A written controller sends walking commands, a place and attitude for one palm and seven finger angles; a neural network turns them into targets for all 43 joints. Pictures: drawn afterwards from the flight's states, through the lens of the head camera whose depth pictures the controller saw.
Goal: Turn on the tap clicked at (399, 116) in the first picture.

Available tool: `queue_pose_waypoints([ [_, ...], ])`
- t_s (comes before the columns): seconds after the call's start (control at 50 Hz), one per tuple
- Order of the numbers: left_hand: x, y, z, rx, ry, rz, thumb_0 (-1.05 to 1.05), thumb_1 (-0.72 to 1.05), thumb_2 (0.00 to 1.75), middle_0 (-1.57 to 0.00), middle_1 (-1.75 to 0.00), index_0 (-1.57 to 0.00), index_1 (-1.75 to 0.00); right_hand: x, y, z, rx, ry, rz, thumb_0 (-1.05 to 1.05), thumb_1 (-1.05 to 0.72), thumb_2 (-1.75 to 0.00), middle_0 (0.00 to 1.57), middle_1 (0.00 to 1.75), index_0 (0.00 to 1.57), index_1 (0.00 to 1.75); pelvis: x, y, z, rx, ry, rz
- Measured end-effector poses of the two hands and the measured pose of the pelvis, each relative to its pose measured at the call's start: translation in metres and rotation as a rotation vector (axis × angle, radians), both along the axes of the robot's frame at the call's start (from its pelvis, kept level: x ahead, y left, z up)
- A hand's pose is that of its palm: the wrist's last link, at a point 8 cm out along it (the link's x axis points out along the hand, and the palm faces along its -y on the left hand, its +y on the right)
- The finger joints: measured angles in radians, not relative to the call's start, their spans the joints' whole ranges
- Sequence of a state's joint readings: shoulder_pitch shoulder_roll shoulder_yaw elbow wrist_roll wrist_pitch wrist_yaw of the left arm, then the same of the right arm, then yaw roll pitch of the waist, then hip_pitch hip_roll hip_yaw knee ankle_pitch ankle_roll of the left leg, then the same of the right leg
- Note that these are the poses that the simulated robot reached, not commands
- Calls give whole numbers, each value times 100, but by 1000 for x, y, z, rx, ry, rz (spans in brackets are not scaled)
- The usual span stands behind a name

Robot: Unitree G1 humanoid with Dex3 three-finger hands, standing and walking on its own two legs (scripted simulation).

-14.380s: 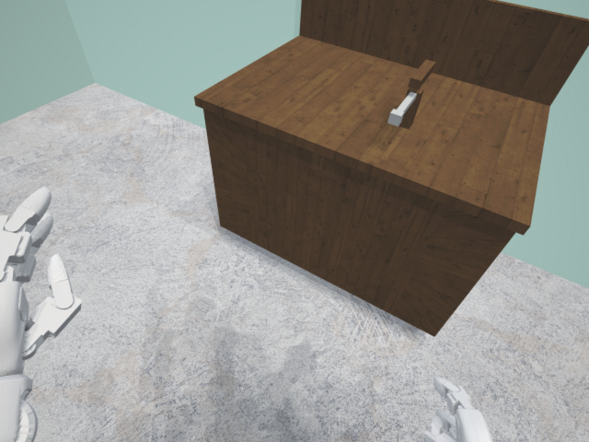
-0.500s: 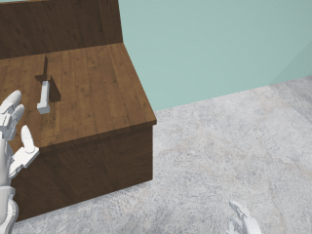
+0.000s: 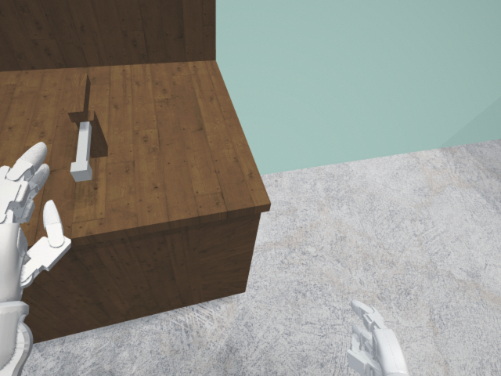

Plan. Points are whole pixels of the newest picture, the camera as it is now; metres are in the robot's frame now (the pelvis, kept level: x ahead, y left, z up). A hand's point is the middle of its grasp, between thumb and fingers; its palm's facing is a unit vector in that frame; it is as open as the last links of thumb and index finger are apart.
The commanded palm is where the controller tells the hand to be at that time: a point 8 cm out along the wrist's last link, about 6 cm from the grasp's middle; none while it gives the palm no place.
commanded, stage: come to a stop and stand still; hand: left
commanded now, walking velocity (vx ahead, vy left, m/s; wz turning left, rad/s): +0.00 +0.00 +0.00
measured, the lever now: (81, 171) +0.43 +0.37 +0.02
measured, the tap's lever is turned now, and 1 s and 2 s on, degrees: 0 0 0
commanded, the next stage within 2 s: look again from close up in 0.22 s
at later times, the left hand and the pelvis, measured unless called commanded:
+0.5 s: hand (79, 249) +0.21 +0.23 +0.15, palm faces +0.40 -0.85 -0.34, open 7.4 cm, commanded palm +0.15 +0.26 +0.17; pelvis +0.00 -0.02 +0.00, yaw +1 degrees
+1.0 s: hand (71, 259) +0.20 +0.23 +0.15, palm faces +0.39 -0.84 -0.36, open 7.4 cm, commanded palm +0.15 +0.27 +0.17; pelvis +0.00 -0.02 +0.00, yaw +3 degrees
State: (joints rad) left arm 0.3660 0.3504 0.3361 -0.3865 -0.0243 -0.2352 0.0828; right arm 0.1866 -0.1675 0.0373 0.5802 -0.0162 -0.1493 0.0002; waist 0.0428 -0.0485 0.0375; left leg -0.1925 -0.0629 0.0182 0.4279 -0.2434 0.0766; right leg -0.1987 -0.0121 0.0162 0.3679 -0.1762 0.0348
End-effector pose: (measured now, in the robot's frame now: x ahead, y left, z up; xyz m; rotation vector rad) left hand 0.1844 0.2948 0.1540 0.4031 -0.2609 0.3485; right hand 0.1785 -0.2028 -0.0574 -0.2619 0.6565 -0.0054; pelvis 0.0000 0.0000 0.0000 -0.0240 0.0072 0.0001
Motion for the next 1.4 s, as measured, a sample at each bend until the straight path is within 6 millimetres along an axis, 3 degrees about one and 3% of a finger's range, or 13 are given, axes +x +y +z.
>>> queue_pose_waypoints([
  [0.06, 6, -2, 1, 0, 7, -2, 1, 89, 90, -21, -31, -21, -30, 7, -2, 1, -10, 6, 0, 1, -91, -89, 20, 30, 20, 30, 4, -2, 0, -2, 2, 5],
  [0.22, 6, -17, 31, 77, -65, -47, 1, 89, 90, -21, -31, -21, -30, 16, -14, 0, -10, 9, -26, 1, -91, -89, 20, 30, 20, 30, 10, -7, 0, -4, 9, 10],
  [0.44, -8, -18, 7, -4, 56, 45, 1, 89, 90, -21, -31, -21, -30, -1, -34, -9, -16, 54, -64, 1, -91, -89, 20, 30, 20, 30, 5, -17, 2, 2, 0, 18],
  [0.66, -18, -32, 22, 24, 4, 19, 1, 89, 90, -21, -31, -21, -30, -17, -43, -7, -10, 47, -78, 1, -91, -89, 20, 30, 20, 30, -7, -26, 4, 3, -8, 22],
  [0.92, -28, -30, 7, -1, 56, 30, 1, 89, 90, -21, -31, -21, -30, -28, -51, -12, -34, 73, -85, 1, -91, -89, 20, 30, 20, 30, -8, -24, 2, -6, -4, 41],
  [1.14, -6, -4, 12, 48, -23, 40, 1, 89, 90, -21, -31, -21, -30, -6, -37, -19, -39, 50, -103, 1, -91, -89, 20, 30, 20, 30, 16, -4, -10, 7, -5, 28],
  [1.28, 22, -8, 13, 59, -58, 2, 1, 89, 90, -21, -31, -21, -30, 17, -19, -31, 3, 54, -83, 1, -91, -89, 20, 30, 20, 30, 33, 2, -18, -6, 2, 39],
  [1.4, 25, 7, 11, 82, -124, -20, 1, 89, 90, -21, -31, -21, -30, 32, -10, -35, -36, 93, -63, 1, -91, -89, 20, 30, 20, 30, 44, 18, -28, -4, -13, 40],
])
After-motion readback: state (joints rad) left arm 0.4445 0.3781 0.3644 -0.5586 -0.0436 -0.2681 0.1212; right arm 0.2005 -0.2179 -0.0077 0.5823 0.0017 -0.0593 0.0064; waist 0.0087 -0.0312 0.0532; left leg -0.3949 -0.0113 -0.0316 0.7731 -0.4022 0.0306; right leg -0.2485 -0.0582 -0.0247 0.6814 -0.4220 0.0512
